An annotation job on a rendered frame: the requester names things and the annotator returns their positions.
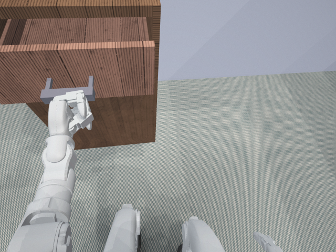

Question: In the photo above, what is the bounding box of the robot left forearm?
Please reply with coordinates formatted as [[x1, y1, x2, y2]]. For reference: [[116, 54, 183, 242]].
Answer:
[[6, 134, 77, 252]]

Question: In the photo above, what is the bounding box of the left robot upper arm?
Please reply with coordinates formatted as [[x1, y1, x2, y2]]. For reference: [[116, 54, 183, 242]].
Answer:
[[9, 222, 72, 252]]

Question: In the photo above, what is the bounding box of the left robot thigh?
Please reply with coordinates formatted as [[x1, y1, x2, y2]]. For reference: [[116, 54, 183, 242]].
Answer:
[[103, 208, 140, 252]]

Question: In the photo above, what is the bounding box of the handle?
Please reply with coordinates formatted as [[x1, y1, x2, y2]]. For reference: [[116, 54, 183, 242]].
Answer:
[[40, 76, 96, 104]]

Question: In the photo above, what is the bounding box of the left robot hand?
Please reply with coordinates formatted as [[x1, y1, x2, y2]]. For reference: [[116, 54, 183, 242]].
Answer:
[[48, 90, 94, 138]]

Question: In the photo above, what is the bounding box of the cabinet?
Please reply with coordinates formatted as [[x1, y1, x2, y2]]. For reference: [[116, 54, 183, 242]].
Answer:
[[0, 0, 161, 150]]

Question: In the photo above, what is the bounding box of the right robot shin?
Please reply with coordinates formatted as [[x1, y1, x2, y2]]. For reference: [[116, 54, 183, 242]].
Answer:
[[182, 216, 198, 252]]

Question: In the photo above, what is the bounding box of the right robot hand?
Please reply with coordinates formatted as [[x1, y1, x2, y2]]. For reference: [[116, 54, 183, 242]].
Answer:
[[253, 232, 283, 252]]

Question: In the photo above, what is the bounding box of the drawer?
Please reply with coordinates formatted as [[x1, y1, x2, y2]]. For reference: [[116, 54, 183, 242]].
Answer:
[[0, 17, 155, 104]]

